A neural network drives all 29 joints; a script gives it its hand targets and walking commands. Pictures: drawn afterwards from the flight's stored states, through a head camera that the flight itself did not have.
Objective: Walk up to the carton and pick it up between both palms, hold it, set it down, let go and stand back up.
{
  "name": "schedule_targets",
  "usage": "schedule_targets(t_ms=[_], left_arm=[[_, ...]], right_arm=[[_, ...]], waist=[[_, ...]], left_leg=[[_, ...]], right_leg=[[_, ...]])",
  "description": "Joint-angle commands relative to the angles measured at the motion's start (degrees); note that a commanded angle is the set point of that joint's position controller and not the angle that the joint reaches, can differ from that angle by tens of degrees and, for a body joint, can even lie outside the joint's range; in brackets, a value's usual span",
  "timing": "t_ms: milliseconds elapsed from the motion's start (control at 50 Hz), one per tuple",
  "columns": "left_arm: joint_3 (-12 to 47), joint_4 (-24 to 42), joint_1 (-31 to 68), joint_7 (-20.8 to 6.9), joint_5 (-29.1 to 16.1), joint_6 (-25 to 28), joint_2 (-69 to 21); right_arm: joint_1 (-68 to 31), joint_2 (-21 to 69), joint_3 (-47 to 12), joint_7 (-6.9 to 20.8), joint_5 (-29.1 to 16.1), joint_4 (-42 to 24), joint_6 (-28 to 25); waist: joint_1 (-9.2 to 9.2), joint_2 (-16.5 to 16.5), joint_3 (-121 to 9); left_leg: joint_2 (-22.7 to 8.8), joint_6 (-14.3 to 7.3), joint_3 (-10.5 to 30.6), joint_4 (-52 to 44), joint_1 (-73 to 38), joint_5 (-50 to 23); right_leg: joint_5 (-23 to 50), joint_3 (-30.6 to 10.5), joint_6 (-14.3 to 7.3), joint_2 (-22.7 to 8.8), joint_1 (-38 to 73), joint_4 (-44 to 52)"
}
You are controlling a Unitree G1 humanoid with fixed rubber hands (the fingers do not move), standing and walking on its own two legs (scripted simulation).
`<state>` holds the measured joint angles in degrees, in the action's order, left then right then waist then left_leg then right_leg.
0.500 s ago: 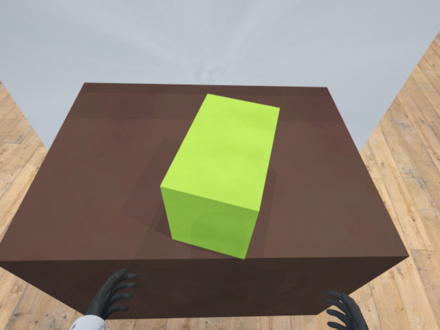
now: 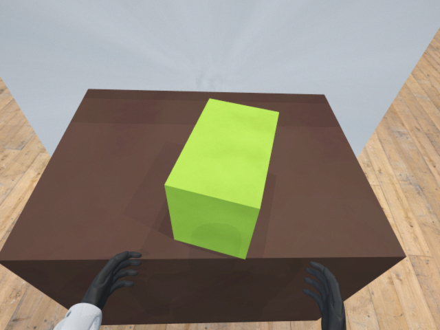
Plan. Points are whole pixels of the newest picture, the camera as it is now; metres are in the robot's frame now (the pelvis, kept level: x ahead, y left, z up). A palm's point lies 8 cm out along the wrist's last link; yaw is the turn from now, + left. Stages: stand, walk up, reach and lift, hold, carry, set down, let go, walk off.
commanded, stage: reach and lift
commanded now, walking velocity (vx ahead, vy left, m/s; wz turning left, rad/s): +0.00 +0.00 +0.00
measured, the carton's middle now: (226, 175) +0.45 +0.02 -0.01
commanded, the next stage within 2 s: none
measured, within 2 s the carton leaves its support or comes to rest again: neither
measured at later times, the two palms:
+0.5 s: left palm (108, 260) +0.24 +0.23 +0.00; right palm (316, 291) +0.20 -0.14 -0.01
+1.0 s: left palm (120, 214) +0.30 +0.22 +0.04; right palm (323, 255) +0.26 -0.15 +0.02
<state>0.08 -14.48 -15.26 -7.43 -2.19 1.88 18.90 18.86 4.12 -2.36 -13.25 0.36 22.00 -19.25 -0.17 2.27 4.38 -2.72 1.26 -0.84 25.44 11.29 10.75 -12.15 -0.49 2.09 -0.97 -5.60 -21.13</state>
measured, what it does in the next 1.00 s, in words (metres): stands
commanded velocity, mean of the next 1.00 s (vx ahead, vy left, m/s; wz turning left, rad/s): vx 0.00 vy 0.00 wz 0.00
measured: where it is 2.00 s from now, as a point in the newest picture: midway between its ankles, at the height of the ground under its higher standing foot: outside the picture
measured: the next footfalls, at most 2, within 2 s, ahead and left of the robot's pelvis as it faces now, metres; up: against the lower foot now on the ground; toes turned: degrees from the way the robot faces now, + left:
none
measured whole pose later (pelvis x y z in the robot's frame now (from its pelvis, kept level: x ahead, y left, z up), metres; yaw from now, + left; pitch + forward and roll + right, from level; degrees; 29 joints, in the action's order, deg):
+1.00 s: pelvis +0.03 +0.00 +0.00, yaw +0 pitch -1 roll -1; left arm 0.1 -2.6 0.6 -7.3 -6.3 -12.3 19.9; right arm 11.9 1.4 -7.0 -19.9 -5.1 4.7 -4.4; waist -1.1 2.3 5.2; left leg -2.7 1.3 -1.1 25.6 11.3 13.2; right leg -14.4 -0.5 2.1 -1.1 -5.6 -21.1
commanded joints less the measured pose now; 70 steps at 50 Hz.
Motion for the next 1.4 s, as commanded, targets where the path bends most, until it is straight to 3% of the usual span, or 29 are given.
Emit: schedule_targets(t_ms=[0,40,100,120,160,180,220,240,260,300,320,440,520,640,720,760,820,900,960,980,1000,1040,1060,1080,1160,1220,1300,1360,1380], left_arm=[[-2.98,15.8,5.43,-0.77,-8.39,3.78,8.86],[-3.67,15.91,5.22,-1.0,-8.46,3.7,8.78],[-3.89,19.65,5.58,-1.01,-9.01,4.76,7.93],[-4.08,19.25,6.66,-1.15,-9.03,4.98,8.46],[-3.59,21.1,7.24,-0.69,-10.29,5.67,8.74],[-4.94,20.55,5.79,-0.58,-9.57,5.76,9.26],[-3.77,22.25,8.52,-0.19,-10.56,5.78,9.1],[-4.41,20.76,8.93,-0.42,-10.31,5.72,9.78],[-4.08,21.08,10.13,-0.27,-11.31,5.51,10.0],[-4.09,19.89,10.89,-0.27,-11.04,4.43,9.86],[-2.7,22.09,10.57,-0.29,-12.17,4.43,9.07],[-3.6,23.89,13.53,-0.16,-11.31,1.18,9.8],[-4.37,26.53,12.89,-0.35,-11.5,-1.12,9.87],[-5.19,28.11,16.85,-0.54,-11.23,-4.25,10.33],[-5.6,29.38,20.22,-0.26,-11.51,-6.37,10.08],[-4.75,28.51,20.4,-0.43,-11.5,-8.24,9.54],[-5.7,28.95,23.86,-0.19,-11.57,-9.82,9.67],[-5.45,29.6,29.24,0.45,-11.83,-11.58,9.74],[-4.48,29.19,31.94,0.76,-12.7,-13.13,8.91],[-4.89,28.56,32.63,0.82,-11.95,-13.45,9.48],[-4.18,28.01,34.9,0.86,-12.61,-14.02,9.41],[-4.64,27.74,36.99,1.02,-12.57,-15.13,9.71],[-3.86,26.59,36.88,1.14,-12.77,-15.59,8.64],[-4.47,25.49,37.63,0.92,-11.83,-16.48,8.7],[-4.2,22.1,45.35,1.05,-11.29,-18.76,8.7],[-4.59,23.37,45.35,1.05,-11.14,-20.58,8.01],[-4.44,20.84,51.0,0.63,-10.15,-23.74,7.96],[-6.52,17.75,54.68,0.45,-9.26,-25.78,8.75],[-5.45,17.26,56.72,0.4,-9.96,-26.43,8.47]], right_arm=[[4.81,1.65,-7.7,-3.18,-4.45,-20.93,-1.65],[4.54,2.03,-7.6,-3.61,-4.44,-21.42,-1.74],[4.6,3.13,-7.49,-4.46,-3.92,-22.27,-2.35],[2.8,3.74,-7.94,-4.8,-4.51,-23.28,-2.74],[1.89,4.9,-7.35,-5.41,-3.19,-25.36,-3.29],[1.85,5.08,-7.72,-5.5,-3.17,-26.0,-3.3],[-0.76,4.66,-7.1,-5.61,-2.62,-26.43,-3.54],[-0.94,4.52,-7.55,-5.72,-3.28,-26.22,-3.5],[-2.84,4.62,-7.75,-5.97,-2.96,-26.83,-3.12],[-2.49,5.25,-8.5,-5.97,-3.74,-26.46,-1.79],[-1.1,4.76,-8.46,-6.1,-3.44,-26.44,-1.42],[-7.04,2.94,-8.54,-6.72,-4.88,-28.81,0.77],[-8.32,1.45,-9.62,-7.46,-6.61,-33.26,1.19],[-10.37,0.34,-9.48,-7.52,-8.35,-33.58,3.82],[-13.93,-1.4,-9.58,-7.4,-9.26,-36.8,5.76],[-13.23,-2.08,-9.45,-7.84,-10.22,-35.9,7.46],[-17.37,-2.56,-8.74,-8.09,-10.68,-38.88,9.07],[-22.48,-3.3,-7.3,-7.87,-10.98,-38.94,11.86],[-25.02,-3.78,-6.44,-8.26,-11.54,-40.46,13.89],[-25.89,-3.94,-6.72,-8.26,-11.43,-39.22,14.73],[-27.38,-3.66,-6.18,-8.35,-11.87,-37.95,15.84],[-29.65,-3.84,-5.44,-8.45,-12.1,-39.5,17.04],[-30.29,-4.6,-4.52,-8.55,-11.8,-38.17,17.65],[-31.01,-4.85,-5.24,-8.86,-12.64,-36.96,18.43],[-38.82,-5.72,-2.71,-9.36,-12.88,-34.8,21.07],[-39.24,-6.25,-2.19,-9.92,-13.65,-34.5,21.99],[-44.54,-8.53,0.4,-10.72,-14.47,-31.52,24.49],[-49.62,-8.49,0.08,-11.1,-16.05,-30.13,26.62],[-50.86,-8.78,0.7,-11.04,-16.27,-30.7,27.18]], waist=[[-4.1,-5.64,-2.53],[-5.01,-6.31,-2.66],[-4.17,-6.56,-3.79],[-4.83,-7.7,-4.46],[-4.0,-6.25,-6.19],[-5.34,-7.57,-6.21],[-5.0,-7.17,-7.6],[-5.93,-7.52,-6.68],[-5.13,-7.37,-6.66],[-5.45,-8.11,-5.89],[-4.01,-6.93,-5.98],[-4.66,-9.09,-9.5],[-5.25,-7.45,-10.23],[-4.24,-8.25,-12.36],[-4.35,-8.82,-14.59],[-3.16,-7.6,-13.26],[-3.58,-7.41,-14.84],[-2.62,-8.2,-15.22],[-1.14,-6.27,-16.45],[-1.5,-8.21,-16.8],[-0.26,-6.87,-15.39],[-0.24,-6.29,-17.28],[1.29,-6.76,-18.05],[0.69,-6.55,-17.95],[2.22,-6.72,-18.85],[4.05,-7.76,-21.76],[5.94,-6.0,-22.79],[4.81,-6.64,-21.72],[6.48,-6.15,-22.56]], left_leg=[[3.02,-0.55,-4.89,-3.4,-14.46,0.14],[2.86,-0.28,-4.6,-3.52,-13.01,0.12],[2.74,-0.04,-4.66,-3.22,-13.91,0.53],[2.33,0.18,-4.31,-3.15,-13.34,-0.48],[2.27,0.06,-4.52,-3.28,-12.97,0.52],[2.3,-0.09,-4.62,-3.37,-12.34,-1.08],[2.07,-0.37,-4.57,-2.79,-12.3,-2.57],[2.09,-0.57,-4.26,-2.91,-12.3,-2.55],[2.24,-0.56,-4.49,-2.64,-12.06,-0.92],[2.0,-0.59,-4.04,-3.32,-11.65,-0.23],[1.78,-0.6,-4.17,-3.38,-12.57,-0.99],[2.25,-0.32,-4.11,-2.3,-13.29,-6.85],[2.3,-0.05,-4.06,-1.14,-15.13,-13.63],[2.39,0.2,-4.0,-0.82,-16.74,-18.21],[2.67,0.11,-4.44,-0.93,-16.41,-18.77],[2.57,-0.11,-4.25,-1.5,-16.87,-17.88],[2.7,-0.41,-4.7,-1.76,-16.5,-17.68],[2.54,-0.69,-4.36,-2.24,-16.08,-15.97],[2.34,-1.08,-4.22,-2.78,-15.68,-14.57],[2.34,-1.11,-4.35,-2.77,-15.75,-14.8],[2.28,-0.75,-4.09,-2.95,-15.26,-14.48],[2.43,-1.4,-4.17,-3.25,-15.04,-13.86],[2.36,-1.16,-4.19,-2.85,-15.83,-14.86],[2.68,-1.26,-4.35,-2.9,-15.8,-15.97],[2.5,-0.84,-4.13,-2.8,-15.33,-16.39],[2.87,-0.36,-4.2,-2.24,-16.72,-19.99],[2.87,-0.28,-4.0,-2.04,-17.12,-21.91],[3.2,-0.48,-4.52,-2.42,-15.7,-21.33],[2.91,-0.42,-4.14,-2.5,-15.97,-21.63]], right_leg=[[-4.28,-1.17,-2.26,-0.94,-7.9,7.63],[-3.94,-0.86,-2.04,-0.21,-6.13,6.58],[-4.45,-0.29,-2.29,-0.07,-7.19,6.94],[-3.63,0.03,-2.25,0.11,-6.45,6.38],[-3.48,0.26,-1.65,0.31,-6.17,6.4],[-2.56,0.39,-1.49,0.13,-6.34,6.13],[-1.33,0.58,-1.7,0.33,-5.78,5.63],[-0.88,0.37,-1.47,0.03,-6.17,5.44],[-2.2,0.36,-1.72,-0.03,-5.77,5.67],[-2.93,0.1,-1.69,-0.17,-6.32,5.69],[-1.4,0.11,-1.67,-0.29,-5.75,6.1],[5.0,0.03,-1.26,-0.1,-3.32,4.56],[13.17,0.16,-0.1,0.08,-1.63,3.23],[19.29,-0.09,-0.08,0.23,0.42,3.04],[20.98,-0.12,0.18,0.23,0.56,2.47],[21.61,-0.02,0.63,0.47,0.85,2.72],[21.96,-0.46,0.59,0.43,1.67,2.51],[19.92,-0.6,0.33,0.39,0.81,2.62],[20.04,-0.39,0.58,0.67,1.52,2.91],[20.47,-0.57,0.4,0.42,1.84,2.46],[19.94,-0.32,0.29,0.63,1.32,2.98],[19.66,-0.15,0.47,0.79,1.68,3.05],[21.72,-0.01,0.24,0.77,1.91,2.77],[24.42,-0.41,0.32,0.9,2.88,2.3],[24.34,0.61,0.33,1.4,2.78,2.43],[28.8,0.88,0.51,1.49,4.96,2.11],[31.41,1.83,0.62,2.37,5.56,2.17],[32.78,1.83,1.26,1.95,5.66,1.67],[33.01,2.15,0.79,2.42,6.36,2.0]])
